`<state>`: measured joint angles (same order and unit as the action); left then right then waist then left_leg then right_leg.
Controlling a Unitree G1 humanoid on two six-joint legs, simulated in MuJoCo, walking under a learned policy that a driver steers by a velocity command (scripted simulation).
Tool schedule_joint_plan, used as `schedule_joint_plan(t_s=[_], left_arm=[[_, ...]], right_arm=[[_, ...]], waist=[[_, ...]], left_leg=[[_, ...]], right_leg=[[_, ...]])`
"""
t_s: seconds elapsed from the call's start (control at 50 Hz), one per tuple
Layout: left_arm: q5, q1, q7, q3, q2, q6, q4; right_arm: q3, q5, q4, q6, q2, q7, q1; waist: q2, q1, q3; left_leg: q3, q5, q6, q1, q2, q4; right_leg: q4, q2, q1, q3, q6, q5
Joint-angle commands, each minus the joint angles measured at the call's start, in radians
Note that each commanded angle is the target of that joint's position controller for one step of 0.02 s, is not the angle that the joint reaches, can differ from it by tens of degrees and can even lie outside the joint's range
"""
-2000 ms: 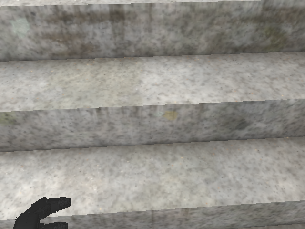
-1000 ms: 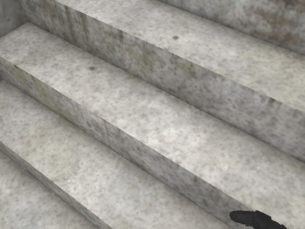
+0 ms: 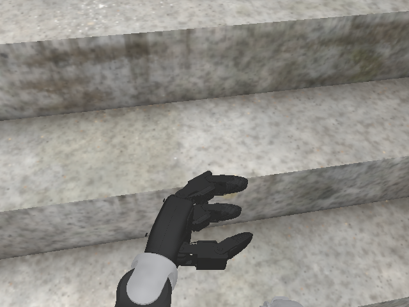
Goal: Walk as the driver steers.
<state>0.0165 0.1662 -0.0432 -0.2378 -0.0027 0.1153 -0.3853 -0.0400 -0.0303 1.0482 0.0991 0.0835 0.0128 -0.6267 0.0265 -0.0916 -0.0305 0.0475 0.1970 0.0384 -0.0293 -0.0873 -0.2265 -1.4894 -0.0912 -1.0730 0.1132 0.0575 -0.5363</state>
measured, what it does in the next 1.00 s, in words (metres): climbs, turning left: left foot 0.20 m higher, then right foot 0.20 m higher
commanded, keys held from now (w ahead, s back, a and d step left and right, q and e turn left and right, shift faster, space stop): w+q+shift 0.72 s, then w+e+shift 0.28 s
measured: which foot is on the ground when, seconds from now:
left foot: down 0.00-0.02, up 0.04-0.40, down 0.42-0.86, up 0.88-1.00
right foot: down 0.00-0.46, up 0.48-0.84, down 0.86-1.00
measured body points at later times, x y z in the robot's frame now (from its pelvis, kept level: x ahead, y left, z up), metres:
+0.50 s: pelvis +0.27 +0.04 +0.24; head +0.27 +0.03 +0.69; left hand +0.26 +0.30 +0.11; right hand +0.53 -0.12 +0.17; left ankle +0.32 +0.09 -0.36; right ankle +0.16 -0.15 -0.40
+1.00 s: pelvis +0.56 +0.15 +0.51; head +0.51 +0.15 +0.96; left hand +0.42 +0.37 +0.36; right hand +0.87 +0.11 +0.49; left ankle +0.43 +0.20 +0.05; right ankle +0.61 +0.08 -0.16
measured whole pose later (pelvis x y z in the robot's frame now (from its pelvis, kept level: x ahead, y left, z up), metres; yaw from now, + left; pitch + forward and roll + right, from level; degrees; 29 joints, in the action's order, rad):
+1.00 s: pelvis +0.56 +0.15 +0.51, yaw +38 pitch +1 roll -4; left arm 0.03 -0.40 0.00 0.03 -0.27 0.06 -0.90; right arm 0.00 0.05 0.65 0.12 0.24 -0.07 -0.10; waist 0.00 0.02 -0.12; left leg 0.15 0.14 0.13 -0.75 0.13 -2.00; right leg -0.98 0.14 -0.48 0.06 0.09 -0.52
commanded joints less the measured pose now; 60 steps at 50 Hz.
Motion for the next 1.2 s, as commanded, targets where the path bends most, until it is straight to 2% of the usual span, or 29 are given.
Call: schedule_joint_plan(t_s=[0.02, 0.04, 0.06, 0.1, 0.14, 0.18, 0.22, 0.34, 0.38, 0.42, 0.44, 0.48, 0.52, 0.54, 0.58, 0.68, 0.76, 0.8, 0.84, 0.86, 0.88, 0.9, 0.92, 0.96, 0.98, 1.08, 1.12, 1.16, 1.2], left_arm=[[0.041, -0.663, 0.038, 0.278, -0.501, 0.014, -0.084], [0.061, -0.866, 0.05, 0.311, -0.572, -0.005, -0.236], [0.036, -0.735, 0.068, 0.284, -0.472, -0.01, -0.254], [0.011, -0.445, 0.059, 0.221, -0.234, -0.025, -0.359], [0.028, -0.335, 0.042, 0.177, -0.004, -0.03, -0.482], [0.048, -0.321, 0.028, 0.202, -0.072, -0.037, -0.523], [0.092, -0.25, 0.026, 0.195, -0.123, -0.032, -0.52], [0.033, -0.459, 0.076, 0.224, -0.362, -0.035, -0.55], [-0.014, -0.603, 0.108, 0.239, -0.476, -0.015, -0.577], [-0.018, -0.45, 0.091, 0.314, -0.705, -0.043, -0.479], [-0.023, -0.411, 0.09, 0.319, -0.669, -0.06, -0.419], [0.022, -0.181, 0.034, 0.273, -0.426, 0.004, -0.236], [0.059, 0.014, -0.023, 0.208, -0.167, 0.058, -0.066], [0.092, -0.005, -0.049, 0.168, -0.087, 0.064, -0.027], [0.077, -0.147, -0.052, 0.12, -0.012, 0.073, -0.043], [0.035, -0.005, -0.021, 0.074, 0.006, 0.064, 0.043], [0.058, 0.184, 0.054, 0.055, -0.016, 0.049, 0.159], [0.003, -0.042, 0.079, 0.153, -0.168, 0.048, 0.06], [-0.06, -0.352, 0.048, 0.243, -0.387, 0.024, -0.078], [-0.057, -0.517, 0.034, 0.257, -0.415, 0.009, -0.182], [0.026, -0.709, 0.006, 0.26, -0.474, -0.02, -0.326], [0.07, -0.577, 0.032, 0.225, -0.294, -0.044, -0.369], [0.05, -0.488, 0.044, 0.192, -0.107, -0.045, -0.362], [-0.003, -0.479, 0.033, 0.199, -0.075, -0.034, -0.433], [0.005, -0.48, 0.032, 0.196, -0.052, -0.034, -0.478], [-0.037, -0.416, 0.049, 0.222, -0.211, -0.022, -0.444], [-0.044, -0.459, 0.059, 0.239, -0.263, -0.02, -0.443], [-0.042, -0.55, 0.063, 0.252, -0.313, -0.015, -0.453], [-0.003, -0.386, 0.062, 0.296, -0.446, -0.035, -0.377]], right_arm=[[0.115, 0.036, -0.135, 0.085, 0.449, -0.021, 0.229], [0.085, 0.036, -0.18, 0.098, 0.236, -0.045, 0.284], [0.088, 0.027, -0.226, 0.099, 0.189, -0.078, 0.423], [0.027, 0.031, -0.478, 0.053, 0.023, -0.095, 0.707], [-0.006, 0.009, -0.462, -0.019, -0.045, -0.105, 0.468], [-0.036, -0.015, -0.464, -0.054, -0.078, -0.099, 0.419], [-0.033, -0.02, -0.468, -0.084, -0.023, -0.067, 0.44], [-0.061, -0.008, -0.648, -0.103, 0.1, -0.07, 0.788], [-0.022, -0.037, -0.629, -0.104, 0.19, -0.091, 0.751], [0.063, 0.026, -0.556, -0.092, 0.347, -0.083, 0.353], [0.097, 0.021, -0.527, -0.086, 0.413, -0.104, 0.295], [0.141, 0.045, -0.452, -0.114, 0.511, -0.055, 0.275], [0.034, 0.099, -0.377, -0.07, 0.197, -0.041, 0.218], [0.028, 0.057, -0.317, -0.053, 0.146, -0.052, 0.162], [0.018, 0.057, -0.306, -0.043, 0.101, -0.065, 0.238], [0.005, 0.057, -0.219, -0.039, 0.109, -0.071, 0.187], [0.019, 0.001, -0.18, -0.064, 0.147, 0.005, 0.192], [0.06, 0.027, -0.122, -0.056, 0.283, 0.032, 0.107], [0.102, 0.058, -0.143, -0.045, 0.407, 0.055, 0.213], [0.097, 0.082, -0.202, -0.033, 0.371, 0.049, 0.312], [0.08, 0.12, -0.303, -0.004, 0.279, 0.031, 0.519], [0.054, 0.095, -0.405, 0.011, 0.088, -0.015, 0.571], [0.027, 0.066, -0.457, 0.048, 0.048, -0.069, 0.525], [-0.019, 0.081, -0.527, 0.059, 0.01, -0.12, 0.546], [-0.04, 0.092, -0.521, 0.056, -0.015, -0.128, 0.526], [-0.096, 0.114, -0.687, 0.041, 0.032, -0.076, 0.69], [-0.126, 0.139, -0.7, 0.04, -0.017, -0.053, 0.728], [-0.064, 0.08, -0.682, 0.036, 0.122, -0.001, 0.684], [0.032, 0.062, -0.602, 0.048, 0.319, -0.003, 0.418]], waist=[[0.061, 0.501, -0.59], [-0.382, 0.455, -0.664], [-0.233, 0.393, -0.531], [-0.133, 0.206, -0.036], [-0.056, -0.015, 0.093], [-0.049, -0.086, 0.135], [-0.097, -0.116, 0.154], [-0.025, -0.001, 0.055], [-0.075, -0.047, -0.166], [-0.237, -0.213, -0.383], [-0.208, -0.208, -0.368], [0.307, -0.091, -0.299], [0.13, 0.015, -0.044], [-0.002, 0.08, 0.04], [-0.127, 0.17, 0.023], [-0.088, 0.167, 0.123], [0.035, 0.152, 0.023], [0.176, 0.235, -0.291], [0.258, 0.333, -0.359], [0.124, 0.359, -0.385], [-0.362, 0.382, -0.296], [-0.668, 0.22, -0.123], [-0.335, 0.14, 0.045], [0.071, 0.031, 0.164], [0.111, -0.009, 0.137], [0.145, -0.042, 0.142], [0.106, -0.019, -0.048], [-0.067, -0.019, -0.225], [-0.12, -0.197, -0.266]], left_leg=[[0.164, -1.721, 0.157, -0.38, -0.106, -0.646], [0.223, -0.4, 0.161, -0.736, 0.145, -1.115], [0.345, -0.212, 0.139, -0.936, 0.175, -1.647], [0.197, -0.139, 0.158, -1.244, 0.096, -2.018], [0.179, -0.141, 0.189, -1.174, 0.033, -2.049], [0.143, -0.119, 0.174, -1.199, 0.043, -2.085], [0.054, -0.193, 0.124, -1.15, 0.088, -2.126], [-0.225, -0.113, 0.087, -1.071, 0.019, -1.537], [-0.381, 0.077, 0.097, -0.477, 0.165, -1.344], [-0.327, 0.514, 0.127, -0.356, 0.243, -1.163], [-0.16, 0.462, 0.183, -0.287, 0.255, -0.8], [0.989, 0.762, 0.41, -0.046, 0.014, -0.048], [0.986, 0.666, 0.191, -0.294, -0.001, -0.076], [0.84, 0.508, 0.127, -0.328, 0.054, -0.158], [0.488, 0.189, 0.105, -0.335, 0.156, -0.305], [0.491, 0.17, 0.156, -0.394, 0.118, -0.15], [0.315, -0.235, 0.207, -0.803, 0.084, 0.202], [0.185, -1.603, 0.188, -0.371, -0.023, -0.005], [0.167, -2.149, 0.213, 0.101, -0.1, -0.384], [0.182, -2.088, 0.236, 0.027, -0.116, -0.584], [0.151, -1.169, 0.195, -0.271, 0.041, -1.115], [0.185, -0.052, 0.044, -0.75, 0.306, -1.708], [0.28, 0.035, 0.066, -0.983, 0.282, -1.922], [0.145, 0.041, 0.092, -1.078, 0.184, -1.906], [0.127, 0.026, 0.098, -1.12, 0.163, -1.978], [-0.031, -0.066, 0.014, -0.949, -0.023, -1.572], [-0.147, -0.178, 0.002, -0.466, -0.008, -1.238], [-0.197, -0.142, -0.012, -0.083, 0.073, -0.884], [-0.182, -0.101, 0.009, -0.038, 0.083, -0.399]], right_leg=[[0.554, -0.108, 1.299, -0.609, 0.165, -0.114], [1.07, -0.324, 1.506, -1.163, 0.254, -0.289], [1.175, -0.392, 1.33, -1.313, 0.237, -0.353], [1.087, -0.368, 0.925, -0.773, 0.144, -0.134], [1.01, -0.255, 0.658, -0.274, 0.007, 0.156], [1.119, -0.242, 0.571, -0.018, -0.023, 0.343], [1.216, -0.206, 0.46, 0.159, 0.002, 0.418], [1.445, -0.129, 0.693, 0.308, 0.035, 0.581], [1.342, -0.13, 0.702, 0.316, 0.094, 1.625], [0.944, -0.294, 1.136, 0.196, 0.197, 2.493], [0.693, -0.263, 1.16, 0.158, 0.186, 2.139], [-0.15, 0.191, 0.397, -0.119, 0.064, 0.506], [-0.757, 0.169, 0.068, -0.343, 0.127, 0.462], [-0.85, 0.142, -0.06, -0.309, 0.146, 0.438], [-0.9, 0.102, -0.129, -0.269, 0.131, 0.383], [-1.124, 0.101, -0.402, -0.132, 0.054, 0.241], [-0.204, 0.074, 0.389, 0.096, 0.0, 0.394], [-0.079, 0.179, 0.677, 0.143, 0.012, 0.156], [0.303, 0.185, 0.652, -0.006, 0.033, -0.114], [0.483, 0.174, 0.82, -0.158, 0.085, -0.108], [0.694, 0.1, 0.937, -0.47, 0.194, 0.109], [1.147, -0.096, 0.878, -1.144, 0.394, 0.138], [1.132, -0.134, 0.799, -1.201, 0.369, -0.125], [1.035, -0.052, 0.661, -0.82, 0.275, -0.023], [1.028, -0.011, 0.647, -0.744, 0.255, -0.013], [1.175, 0.06, 0.325, -0.481, 0.203, 0.163], [1.224, 0.082, 0.21, -0.373, 0.207, 0.386], [1.101, 0.082, 0.38, -0.397, 0.206, 1.204], [0.72, 0.16, 0.782, -0.365, 0.068, 1.752]])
